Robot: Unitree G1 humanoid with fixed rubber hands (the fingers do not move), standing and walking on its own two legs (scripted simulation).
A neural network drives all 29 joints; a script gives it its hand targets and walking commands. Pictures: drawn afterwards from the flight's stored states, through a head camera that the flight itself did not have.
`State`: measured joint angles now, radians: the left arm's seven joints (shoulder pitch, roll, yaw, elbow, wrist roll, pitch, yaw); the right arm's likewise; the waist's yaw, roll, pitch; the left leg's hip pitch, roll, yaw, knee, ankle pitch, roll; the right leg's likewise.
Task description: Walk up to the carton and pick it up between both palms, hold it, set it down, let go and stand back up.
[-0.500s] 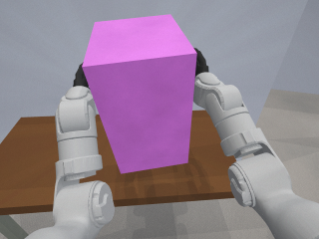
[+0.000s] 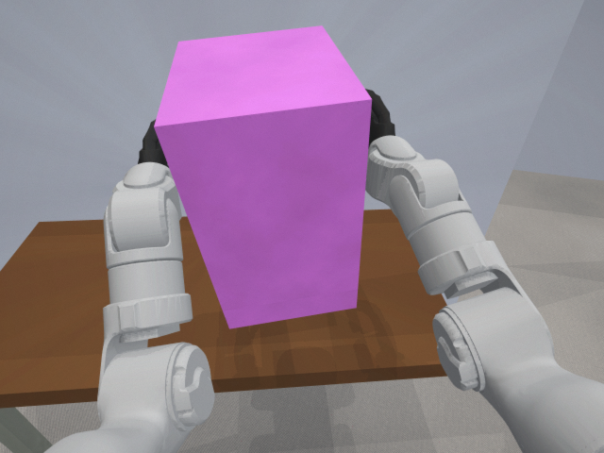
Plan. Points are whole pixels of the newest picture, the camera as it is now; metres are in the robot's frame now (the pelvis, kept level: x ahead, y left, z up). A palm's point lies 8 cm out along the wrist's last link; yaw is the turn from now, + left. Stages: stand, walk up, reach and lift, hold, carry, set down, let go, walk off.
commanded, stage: hold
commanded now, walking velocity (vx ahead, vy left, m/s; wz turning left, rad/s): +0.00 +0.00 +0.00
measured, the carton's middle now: (273, 184) +0.38 +0.01 +0.23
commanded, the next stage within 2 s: none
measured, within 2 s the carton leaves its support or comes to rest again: neither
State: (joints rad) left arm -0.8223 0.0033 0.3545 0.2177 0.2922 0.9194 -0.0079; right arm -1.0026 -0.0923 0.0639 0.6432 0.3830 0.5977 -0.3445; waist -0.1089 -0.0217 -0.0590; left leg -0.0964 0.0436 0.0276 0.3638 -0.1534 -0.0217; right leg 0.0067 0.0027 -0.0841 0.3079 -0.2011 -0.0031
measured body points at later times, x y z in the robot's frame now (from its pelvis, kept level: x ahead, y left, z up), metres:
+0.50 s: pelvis -0.01 -0.01 +0.00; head -0.09 +0.01 +0.44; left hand +0.37 +0.14 +0.27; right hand +0.37 -0.13 +0.28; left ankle +0.04 +0.13 -0.75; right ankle -0.01 -0.11 -0.75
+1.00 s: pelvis +0.00 +0.00 +0.00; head -0.08 +0.02 +0.44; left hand +0.38 +0.14 +0.26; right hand +0.38 -0.13 +0.28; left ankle +0.04 +0.13 -0.75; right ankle -0.01 -0.11 -0.75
